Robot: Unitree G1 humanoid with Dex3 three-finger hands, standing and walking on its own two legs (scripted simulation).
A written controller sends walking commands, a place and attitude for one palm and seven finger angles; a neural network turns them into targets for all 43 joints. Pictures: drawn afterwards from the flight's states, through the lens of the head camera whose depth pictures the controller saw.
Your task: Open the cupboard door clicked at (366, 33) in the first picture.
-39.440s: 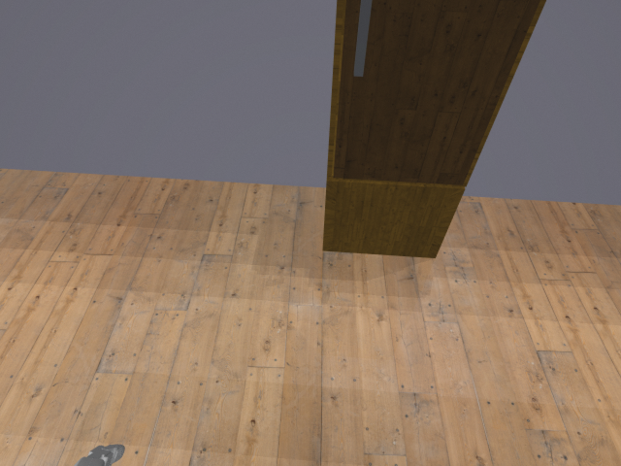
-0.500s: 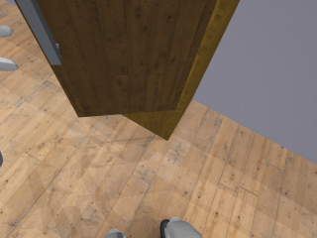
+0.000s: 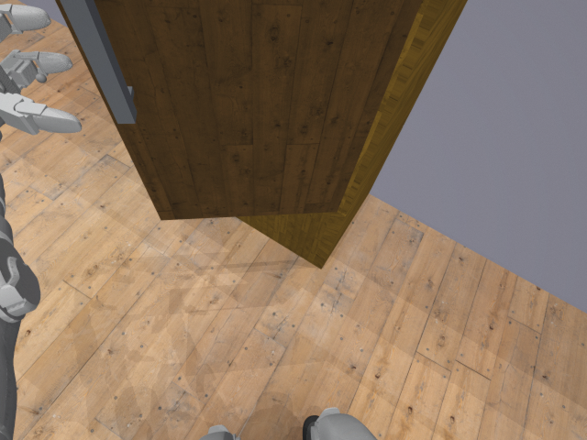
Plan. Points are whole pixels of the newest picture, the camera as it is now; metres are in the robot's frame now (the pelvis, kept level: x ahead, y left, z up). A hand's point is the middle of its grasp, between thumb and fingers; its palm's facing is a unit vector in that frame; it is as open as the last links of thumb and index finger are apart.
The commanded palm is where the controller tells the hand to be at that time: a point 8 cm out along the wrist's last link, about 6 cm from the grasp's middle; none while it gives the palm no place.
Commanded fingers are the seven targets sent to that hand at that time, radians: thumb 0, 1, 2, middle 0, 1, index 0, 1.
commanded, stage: slide the fingers in behind the handle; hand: left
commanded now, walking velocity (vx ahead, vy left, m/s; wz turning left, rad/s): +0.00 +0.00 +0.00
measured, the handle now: (106, 52) +0.57 +0.18 +0.15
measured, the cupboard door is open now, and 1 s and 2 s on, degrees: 38 38 38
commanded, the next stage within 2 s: close the thumb around the handle in 1.48 s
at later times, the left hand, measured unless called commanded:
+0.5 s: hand (65, 82) +0.52 +0.22 +0.16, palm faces -0.01 -1.00 +0.00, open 14.0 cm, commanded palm +0.50 +0.26 +0.15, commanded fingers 0.00 -0.50 0.30 -0.30 -1.20 -0.30 -1.20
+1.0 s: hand (100, 80) +0.52 +0.18 +0.15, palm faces -0.01 -1.00 +0.00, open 14.0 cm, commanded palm +0.50 +0.22 +0.15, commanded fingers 0.00 -0.50 0.30 -0.30 -1.20 -0.30 -1.20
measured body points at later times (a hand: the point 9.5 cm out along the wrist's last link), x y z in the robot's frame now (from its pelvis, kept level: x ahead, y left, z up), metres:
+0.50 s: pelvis +0.00 -0.01 +0.00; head +0.10 +0.01 +0.44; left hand +0.51 +0.27 +0.16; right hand -0.04 -0.28 -0.10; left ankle -0.03 +0.10 -0.70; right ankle +0.01 -0.14 -0.70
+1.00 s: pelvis +0.00 +0.00 +0.00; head +0.10 +0.01 +0.44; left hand +0.52 +0.24 +0.15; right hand -0.03 -0.27 -0.11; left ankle -0.03 +0.10 -0.70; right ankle +0.01 -0.14 -0.70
